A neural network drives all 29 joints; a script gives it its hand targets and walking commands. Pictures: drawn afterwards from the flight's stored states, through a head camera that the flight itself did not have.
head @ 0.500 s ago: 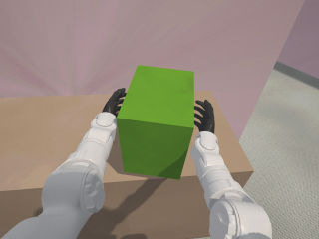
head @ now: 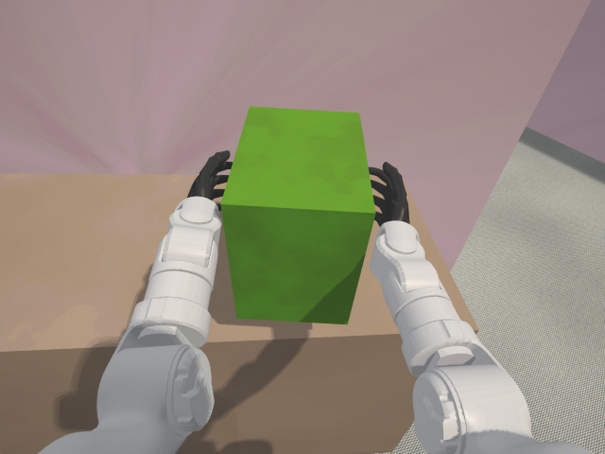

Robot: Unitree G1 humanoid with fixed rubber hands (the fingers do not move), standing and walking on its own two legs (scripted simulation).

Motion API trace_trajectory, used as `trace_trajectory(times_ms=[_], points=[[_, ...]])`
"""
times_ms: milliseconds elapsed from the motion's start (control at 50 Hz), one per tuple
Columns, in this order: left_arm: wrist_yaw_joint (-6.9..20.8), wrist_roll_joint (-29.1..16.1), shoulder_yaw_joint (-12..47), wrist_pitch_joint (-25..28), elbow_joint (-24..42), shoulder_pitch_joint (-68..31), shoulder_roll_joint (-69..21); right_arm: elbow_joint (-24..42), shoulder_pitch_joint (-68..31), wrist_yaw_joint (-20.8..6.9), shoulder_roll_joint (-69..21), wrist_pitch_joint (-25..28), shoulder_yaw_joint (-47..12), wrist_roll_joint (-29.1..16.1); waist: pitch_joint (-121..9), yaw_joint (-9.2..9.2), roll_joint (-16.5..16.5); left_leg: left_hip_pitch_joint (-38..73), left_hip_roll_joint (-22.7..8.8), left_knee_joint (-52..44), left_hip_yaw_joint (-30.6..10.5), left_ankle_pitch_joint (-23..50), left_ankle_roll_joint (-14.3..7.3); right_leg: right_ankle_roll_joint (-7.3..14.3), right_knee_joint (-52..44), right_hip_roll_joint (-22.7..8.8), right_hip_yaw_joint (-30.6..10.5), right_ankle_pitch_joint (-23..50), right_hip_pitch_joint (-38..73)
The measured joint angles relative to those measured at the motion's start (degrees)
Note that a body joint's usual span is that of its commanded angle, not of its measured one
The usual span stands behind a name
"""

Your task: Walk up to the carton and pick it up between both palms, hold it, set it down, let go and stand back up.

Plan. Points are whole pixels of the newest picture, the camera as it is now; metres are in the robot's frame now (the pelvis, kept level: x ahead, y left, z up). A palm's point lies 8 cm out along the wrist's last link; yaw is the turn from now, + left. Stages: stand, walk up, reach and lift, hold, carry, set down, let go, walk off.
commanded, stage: reach and lift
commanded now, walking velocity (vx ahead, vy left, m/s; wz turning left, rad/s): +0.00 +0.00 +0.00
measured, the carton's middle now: (298, 215) +0.43 -0.02 +0.11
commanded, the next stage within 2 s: hold in 1.00 s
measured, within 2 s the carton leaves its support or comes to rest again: neither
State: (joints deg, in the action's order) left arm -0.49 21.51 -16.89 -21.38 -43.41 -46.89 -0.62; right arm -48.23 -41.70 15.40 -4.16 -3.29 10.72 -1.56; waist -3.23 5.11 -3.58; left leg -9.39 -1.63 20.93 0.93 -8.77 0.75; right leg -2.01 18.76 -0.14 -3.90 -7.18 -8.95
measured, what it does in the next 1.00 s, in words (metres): stands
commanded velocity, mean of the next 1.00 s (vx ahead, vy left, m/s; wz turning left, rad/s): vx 0.00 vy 0.00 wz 0.00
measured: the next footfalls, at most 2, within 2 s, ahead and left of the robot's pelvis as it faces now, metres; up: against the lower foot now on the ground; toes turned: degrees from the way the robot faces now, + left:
none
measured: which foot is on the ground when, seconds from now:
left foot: down 0.00-1.00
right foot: down 0.00-1.00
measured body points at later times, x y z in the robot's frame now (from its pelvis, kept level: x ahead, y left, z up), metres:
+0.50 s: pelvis +0.00 +0.00 +0.00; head -0.05 +0.02 +0.45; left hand +0.41 +0.12 +0.18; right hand +0.39 -0.14 +0.17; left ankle +0.03 +0.13 -0.75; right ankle +0.04 -0.14 -0.75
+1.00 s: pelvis +0.00 +0.00 +0.00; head -0.05 +0.02 +0.45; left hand +0.40 +0.13 +0.19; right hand +0.39 -0.14 +0.19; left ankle +0.03 +0.13 -0.75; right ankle +0.04 -0.14 -0.75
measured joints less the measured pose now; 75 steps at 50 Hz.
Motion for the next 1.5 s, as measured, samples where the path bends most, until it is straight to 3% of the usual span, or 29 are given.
trace_trajectory(times_ms=[280,600,1500], points=[[0.54,0.13,-0.12,-7.42,9.57,1.38,-1.36,5.33,0.22,-0.06,0.79,-4.58,-2.47,-2.88,0.44,-0.97,1.00,0.74,0.00,-0.03,0.00,0.08,-0.10,0.07,0.00,0.01,0.00,0.06,0.73],[0.24,0.16,-0.14,-12.53,14.80,1.82,-2.11,7.63,-0.56,-0.92,1.06,-7.95,-2.59,-3.82,0.55,-1.06,1.45,1.92,0.00,-0.23,0.00,0.05,-0.01,0.16,0.00,0.02,0.00,-0.09,1.83],[0.36,0.32,-0.14,-18.88,20.73,1.82,-2.50,11.85,-2.58,-1.05,1.98,-14.47,-3.55,-5.52,1.25,-1.06,1.43,4.10,0.00,-0.26,-0.01,0.07,-0.08,0.17,-0.01,0.03,0.01,-0.04,4.00]])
